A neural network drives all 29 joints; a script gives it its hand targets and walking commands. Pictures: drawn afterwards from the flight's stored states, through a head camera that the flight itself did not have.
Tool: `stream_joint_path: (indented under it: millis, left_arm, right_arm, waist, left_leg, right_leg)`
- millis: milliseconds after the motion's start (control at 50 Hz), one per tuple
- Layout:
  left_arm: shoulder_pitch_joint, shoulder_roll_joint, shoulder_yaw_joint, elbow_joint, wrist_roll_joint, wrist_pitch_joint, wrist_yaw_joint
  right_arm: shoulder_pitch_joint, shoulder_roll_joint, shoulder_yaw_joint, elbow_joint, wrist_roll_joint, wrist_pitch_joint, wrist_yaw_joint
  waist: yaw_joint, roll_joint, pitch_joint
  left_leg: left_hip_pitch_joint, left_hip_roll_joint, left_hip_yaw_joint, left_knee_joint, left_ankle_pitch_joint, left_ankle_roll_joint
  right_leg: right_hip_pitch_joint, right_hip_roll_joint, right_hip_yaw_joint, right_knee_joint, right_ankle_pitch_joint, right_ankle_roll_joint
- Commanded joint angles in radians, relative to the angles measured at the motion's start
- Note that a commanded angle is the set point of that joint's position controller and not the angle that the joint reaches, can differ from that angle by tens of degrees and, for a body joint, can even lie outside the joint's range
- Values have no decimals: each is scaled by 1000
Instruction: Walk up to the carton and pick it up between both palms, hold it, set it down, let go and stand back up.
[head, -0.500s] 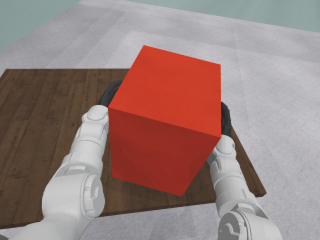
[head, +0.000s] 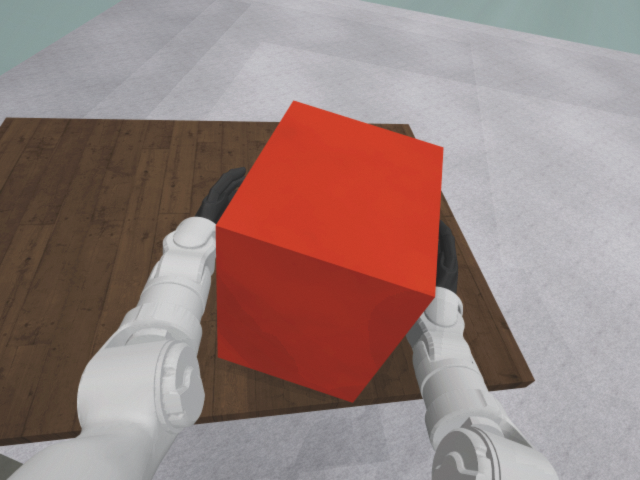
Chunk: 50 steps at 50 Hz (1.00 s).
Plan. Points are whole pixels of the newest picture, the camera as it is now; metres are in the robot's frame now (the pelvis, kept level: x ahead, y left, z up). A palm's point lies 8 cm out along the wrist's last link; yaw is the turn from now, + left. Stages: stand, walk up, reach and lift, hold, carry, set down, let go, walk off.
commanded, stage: set down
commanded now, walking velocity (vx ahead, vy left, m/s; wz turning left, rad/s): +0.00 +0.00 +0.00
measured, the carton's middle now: (324, 258) +0.42 -0.01 +0.03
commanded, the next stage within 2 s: none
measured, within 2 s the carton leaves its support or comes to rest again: rests again in 0.54 s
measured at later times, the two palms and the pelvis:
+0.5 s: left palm (205, 228) +0.43 +0.15 +0.07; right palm (428, 287) +0.36 -0.14 +0.05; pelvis -0.01 +0.01 +0.00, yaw +1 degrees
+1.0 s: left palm (201, 239) +0.43 +0.16 +0.05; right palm (425, 288) +0.36 -0.14 +0.05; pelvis -0.01 +0.00 -0.01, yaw +2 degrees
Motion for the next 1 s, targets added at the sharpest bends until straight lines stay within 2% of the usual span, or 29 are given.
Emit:
stream_joint_path:
  millis: [0, 40, 60, 80, 100, 140, 160, 180, 220, 260, 300, 340, 380, 420, 440, 480, 500, 540, 580, 600, 620, 680, 700, 780, 820, 840, 880, 940, 980]
  left_arm:
    - [-669, -589, -181, -55, -13, -91, -82]
    - [-682, -612, -215, -54, -31, -101, -69]
    - [-665, -607, -196, -1, -22, -103, -68]
    - [-684, -608, -201, -12, -17, -111, -65]
    - [-661, -604, -181, 26, -3, -109, -66]
    - [-667, -588, -153, 44, 7, -116, -71]
    - [-675, -592, -146, 53, 13, -116, -71]
    - [-675, -573, -114, 70, 32, -111, -71]
    - [-652, -565, -89, 91, 41, -92, -75]
    - [-658, -569, -98, 85, 35, -89, -76]
    - [-689, -583, -107, 72, 35, -104, -66]
    - [-681, -596, -118, 75, 38, -112, -58]
    - [-665, -602, -120, 72, 41, -132, -54]
    - [-669, -595, -113, 89, 38, -162, -57]
    - [-670, -598, -124, 86, 44, -177, -52]
    - [-659, -598, -117, 101, 60, -179, -51]
    - [-646, -608, -132, 93, 50, -180, -51]
    - [-654, -586, -118, 100, 51, -184, -55]
    - [-628, -594, -118, 118, 58, -180, -57]
    - [-605, -581, -97, 130, 72, -174, -60]
    - [-611, -573, -93, 116, 71, -175, -63]
    - [-606, -562, -73, 128, 92, -176, -71]
    - [-603, -570, -73, 127, 92, -176, -72]
    - [-623, -570, -80, 123, 97, -181, -66]
    - [-601, -575, -76, 125, 111, -185, -62]
    - [-607, -560, -57, 138, 115, -186, -62]
    - [-629, -567, -64, 132, 117, -190, -60]
    - [-611, -540, -45, 136, 139, -183, -53]
    - [-610, -535, -39, 138, 138, -175, -53]
  right_arm:
    - [-742, 517, 316, -84, -82, -119, 127]
    - [-796, 502, 281, -115, -89, -143, 133]
    - [-806, 495, 274, -98, -95, -143, 137]
    - [-799, 494, 253, -86, -106, -145, 138]
    - [-802, 488, 250, -73, -111, -141, 142]
    - [-794, 496, 236, -51, -109, -133, 146]
    - [-794, 491, 210, -34, -118, -131, 147]
    - [-775, 486, 197, -2, -123, -116, 150]
    - [-766, 466, 160, -15, -137, -99, 152]
    - [-773, 462, 147, -40, -151, -97, 150]
    - [-797, 472, 138, -48, -168, -110, 156]
    - [-796, 469, 117, -41, -181, -122, 160]
    - [-778, 483, 129, -32, -183, -138, 166]
    - [-779, 498, 153, -21, -189, -157, 169]
    - [-764, 499, 159, 5, -185, -167, 173]
    - [-758, 498, 147, 43, -182, -172, 173]
    - [-745, 486, 132, 49, -185, -174, 173]
    - [-718, 496, 130, 69, -181, -169, 168]
    - [-714, 494, 128, 82, -183, -169, 163]
    - [-693, 495, 146, 90, -177, -165, 162]
    - [-692, 504, 147, 78, -178, -163, 157]
    - [-665, 519, 145, 92, -182, -157, 153]
    - [-667, 522, 137, 88, -192, -159, 150]
    - [-669, 522, 97, 114, -222, -173, 142]
    - [-656, 507, 90, 127, -221, -185, 148]
    - [-657, 510, 97, 128, -216, -181, 153]
    - [-668, 512, 80, 123, -230, -191, 150]
    - [-631, 502, 54, 170, -233, -177, 154]
    - [-646, 484, 28, 153, -241, -174, 153]
  waist:
    - [-8, 167, -572]
    - [-15, 194, -642]
    - [-2, 191, -625]
    - [-15, 202, -624]
    - [-5, 188, -598]
    - [3, 181, -561]
    - [-11, 192, -537]
    - [3, 200, -482]
    - [-10, 176, -427]
    - [-23, 173, -468]
    - [-19, 182, -544]
    - [-33, 204, -586]
    - [-24, 209, -626]
    - [-15, 181, -652]
    - [-13, 204, -653]
    - [-15, 205, -617]
    - [-31, 200, -611]
    - [-32, 192, -565]
    - [-41, 193, -526]
    - [-27, 186, -515]
    - [-34, 170, -536]
    - [-27, 171, -496]
    - [-38, 155, -496]
    - [-52, 177, -497]
    - [-42, 198, -501]
    - [-23, 189, -493]
    - [-37, 196, -515]
    - [-34, 216, -444]
    - [-43, 203, -432]
  left_leg:
    - [360, 47, 14, 42, 394, -96]
    - [395, 61, 0, 59, 419, -117]
    - [391, 60, 0, 61, 400, -113]
    - [380, 60, 3, 64, 414, -119]
    - [369, 59, 1, 63, 400, -114]
    - [314, 51, 4, 48, 322, -101]
    - [292, 52, 0, 39, 283, -102]
    - [273, 53, 1, 22, 212, -98]
    - [250, 55, 1, -3, 130, -84]
    - [267, 56, 0, 0, 132, -92]
    - [314, 65, -6, 16, 199, -109]
    - [356, 69, -14, 36, 258, -126]
    - [366, 68, -12, 58, 343, -134]
    - [350, 63, -9, 75, 416, -131]
    - [363, 67, -15, 80, 448, -141]
    - [365, 68, -18, 85, 438, -142]
    - [392, 77, -30, 75, 424, -146]
    - [335, 65, -24, 59, 337, -132]
    - [322, 63, -25, 54, 337, -131]
    - [305, 58, -20, 59, 344, -125]
    - [280, 48, -14, 61, 338, -117]
    - [222, 39, -6, 44, 249, -105]
    - [214, 39, -6, 37, 234, -102]
    - [218, 51, -17, 57, 220, -109]
    - [256, 59, -19, 61, 254, -114]
    - [228, 52, -11, 60, 221, -103]
    - [214, 53, -15, 52, 203, -107]
    - [211, 59, -22, 48, 166, -112]
    - [191, 60, -29, 40, 97, -104]
  right_leg:
    - [38, 14, -87, 44, 369, -10]
    - [-27, 29, -104, 43, 312, -21]
    - [-35, 26, -99, 31, 275, -32]
    - [-34, 28, -102, 39, 288, -33]
    - [-31, 28, -100, 40, 282, -33]
    - [-19, 16, -92, 43, 243, -29]
    - [-22, 13, -92, 50, 227, -30]
    - [-37, 8, -91, 47, 166, -29]
    - [-44, 6, -95, 36, 122, -24]
    - [-64, 8, -104, 42, 140, -15]
    - [-93, 20, -117, 43, 157, -20]
    - [-116, 26, -122, 39, 177, -28]
    - [-107, 31, -123, 42, 221, -36]
    - [-68, 34, -117, 58, 291, -30]
    - [-76, 35, -116, 62, 302, -34]
    - [-97, 35, -113, 52, 267, -37]
    - [-110, 41, -119, 48, 241, -37]
    - [-103, 27, -109, 36, 218, -38]
    - [-95, 24, -107, 49, 255, -30]
    - [-81, 20, -99, 45, 261, -32]
    - [-64, 19, -96, 48, 287, -26]
    - [-48, 4, -91, 56, 277, -15]
    - [-42, 7, -90, 58, 287, -13]
    - [-110, 7, -100, 65, 242, -22]
    - [-135, 16, -109, 56, 216, -32]
    - [-130, 12, -106, 53, 183, -32]
    - [-139, 12, -115, 62, 189, -22]
    - [-171, 12, -117, 58, 123, -31]
    - [-187, 13, -119, 59, 81, -27]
